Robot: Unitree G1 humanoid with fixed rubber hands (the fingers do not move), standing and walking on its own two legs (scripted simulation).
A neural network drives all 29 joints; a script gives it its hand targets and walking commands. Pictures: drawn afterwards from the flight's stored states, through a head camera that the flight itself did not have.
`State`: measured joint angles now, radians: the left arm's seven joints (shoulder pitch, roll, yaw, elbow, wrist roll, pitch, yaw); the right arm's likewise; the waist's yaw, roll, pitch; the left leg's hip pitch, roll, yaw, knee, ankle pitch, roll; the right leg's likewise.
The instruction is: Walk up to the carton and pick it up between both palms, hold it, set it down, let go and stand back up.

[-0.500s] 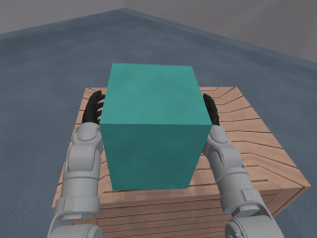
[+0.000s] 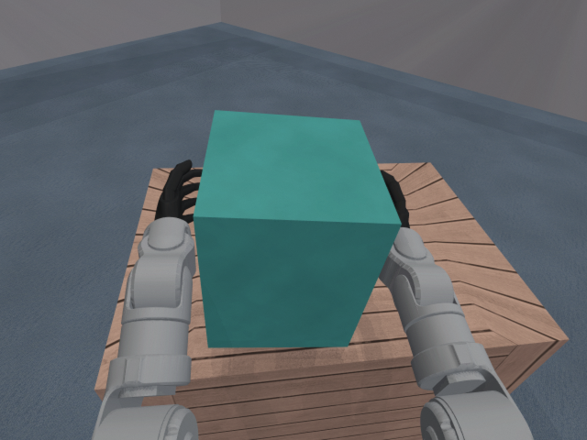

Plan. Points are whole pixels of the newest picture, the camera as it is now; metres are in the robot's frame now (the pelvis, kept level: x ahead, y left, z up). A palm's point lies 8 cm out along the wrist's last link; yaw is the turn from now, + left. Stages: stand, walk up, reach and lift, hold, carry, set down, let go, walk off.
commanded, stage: hold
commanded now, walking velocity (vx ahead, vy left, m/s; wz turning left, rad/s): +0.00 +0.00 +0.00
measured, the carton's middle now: (284, 233) +0.38 -0.01 +0.13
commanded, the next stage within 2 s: none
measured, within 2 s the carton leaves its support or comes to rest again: neither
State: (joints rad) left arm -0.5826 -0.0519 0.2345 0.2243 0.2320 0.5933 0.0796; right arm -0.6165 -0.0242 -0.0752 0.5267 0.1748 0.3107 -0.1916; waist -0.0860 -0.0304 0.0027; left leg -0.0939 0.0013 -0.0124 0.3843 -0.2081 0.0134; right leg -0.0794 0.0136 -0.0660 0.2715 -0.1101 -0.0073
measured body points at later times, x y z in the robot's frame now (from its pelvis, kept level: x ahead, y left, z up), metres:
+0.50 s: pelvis -0.01 +0.00 +0.00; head -0.05 +0.02 +0.45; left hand +0.37 +0.15 +0.18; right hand +0.37 -0.14 +0.17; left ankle +0.01 +0.10 -0.75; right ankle +0.03 -0.11 -0.75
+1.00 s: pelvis +0.00 +0.00 +0.00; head -0.04 +0.02 +0.45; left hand +0.37 +0.16 +0.18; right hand +0.37 -0.14 +0.17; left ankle +0.01 +0.10 -0.75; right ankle +0.03 -0.11 -0.75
